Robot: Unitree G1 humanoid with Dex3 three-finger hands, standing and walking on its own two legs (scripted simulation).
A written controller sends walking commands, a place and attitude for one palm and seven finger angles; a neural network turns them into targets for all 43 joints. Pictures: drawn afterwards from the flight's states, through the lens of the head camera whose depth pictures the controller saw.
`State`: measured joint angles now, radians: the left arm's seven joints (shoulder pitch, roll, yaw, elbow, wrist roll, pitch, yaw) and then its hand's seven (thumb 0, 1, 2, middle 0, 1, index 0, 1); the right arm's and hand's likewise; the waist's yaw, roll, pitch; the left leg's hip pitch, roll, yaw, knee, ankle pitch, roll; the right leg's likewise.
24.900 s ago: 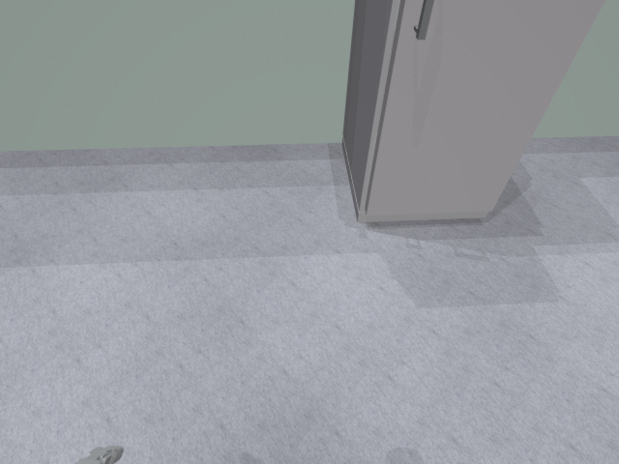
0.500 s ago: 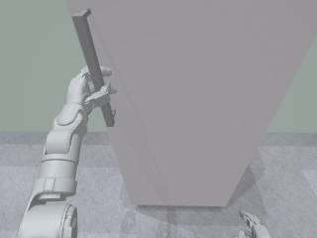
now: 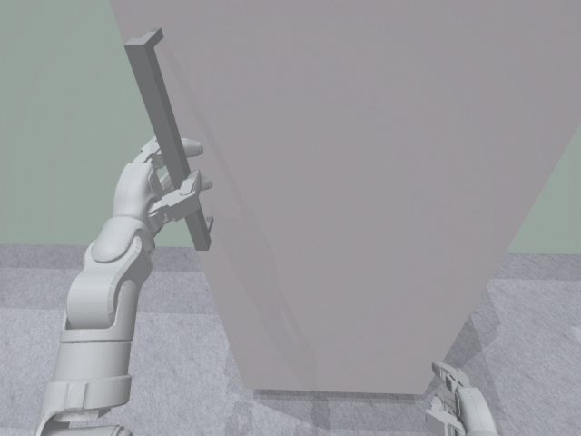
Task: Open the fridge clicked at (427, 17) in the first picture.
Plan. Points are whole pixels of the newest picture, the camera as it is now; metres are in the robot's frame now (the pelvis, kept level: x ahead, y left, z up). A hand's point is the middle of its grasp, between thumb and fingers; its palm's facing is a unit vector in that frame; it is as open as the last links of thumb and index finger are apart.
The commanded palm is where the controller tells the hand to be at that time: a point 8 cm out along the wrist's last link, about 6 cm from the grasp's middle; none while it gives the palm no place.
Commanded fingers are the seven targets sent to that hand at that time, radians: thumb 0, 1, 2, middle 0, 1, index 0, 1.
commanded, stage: pull the door a little, standing still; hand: left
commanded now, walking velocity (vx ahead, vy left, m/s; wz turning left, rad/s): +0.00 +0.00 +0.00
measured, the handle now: (182, 157) +0.41 +0.16 +0.22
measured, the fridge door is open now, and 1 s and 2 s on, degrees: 1 26 58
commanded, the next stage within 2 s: walk backward, drawing the door open in 0.16 s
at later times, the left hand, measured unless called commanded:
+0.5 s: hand (184, 270) +0.24 +0.12 +0.19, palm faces +0.05 -0.97 -0.23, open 6.7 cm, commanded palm +0.20 +0.17 +0.20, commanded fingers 0.00 0.90 0.90 -0.45 -1.40 -0.45 -1.40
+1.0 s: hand (207, 375) +0.14 +0.08 +0.19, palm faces +0.05 -0.97 -0.24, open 7.3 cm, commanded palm +0.10 +0.13 +0.20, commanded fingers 0.00 0.90 0.90 -0.45 -1.40 -0.45 -1.40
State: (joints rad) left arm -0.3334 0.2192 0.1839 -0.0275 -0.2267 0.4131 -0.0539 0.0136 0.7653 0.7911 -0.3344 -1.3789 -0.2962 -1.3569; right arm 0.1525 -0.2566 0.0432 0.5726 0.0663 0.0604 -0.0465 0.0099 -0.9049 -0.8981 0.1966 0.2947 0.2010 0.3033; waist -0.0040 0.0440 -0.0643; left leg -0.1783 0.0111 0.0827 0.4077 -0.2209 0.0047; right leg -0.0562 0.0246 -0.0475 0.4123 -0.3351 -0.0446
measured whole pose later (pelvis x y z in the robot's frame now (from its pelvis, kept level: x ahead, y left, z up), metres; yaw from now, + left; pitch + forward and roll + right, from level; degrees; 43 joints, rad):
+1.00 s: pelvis -0.14 -0.06 +0.00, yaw +9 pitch +0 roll -2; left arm 0.02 0.26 -0.03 -0.50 -0.02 -0.05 0.03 -0.09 0.62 0.71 -0.42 -1.40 -0.18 -1.22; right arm 0.19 -0.12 0.00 0.63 -0.03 -0.05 -0.04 0.01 -0.90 -0.90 0.20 0.29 0.20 0.30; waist -0.06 0.05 0.14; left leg -0.34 0.02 -0.15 0.40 -0.07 -0.05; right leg -0.40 0.07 0.06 0.87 -0.42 0.02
